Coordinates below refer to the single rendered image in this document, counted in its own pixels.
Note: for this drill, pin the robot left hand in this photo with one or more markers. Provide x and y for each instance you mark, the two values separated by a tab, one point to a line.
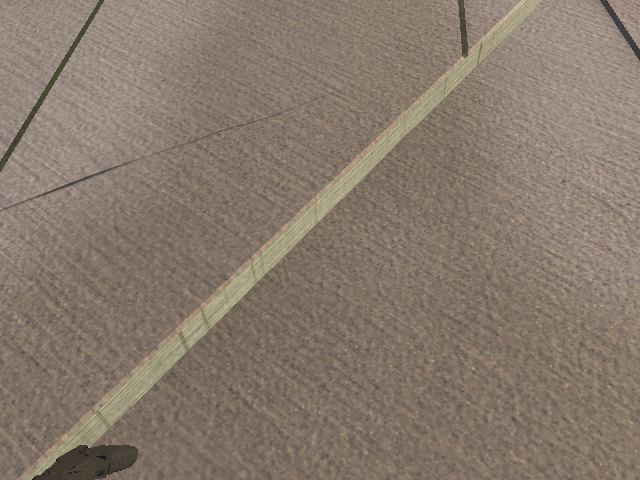
83	463

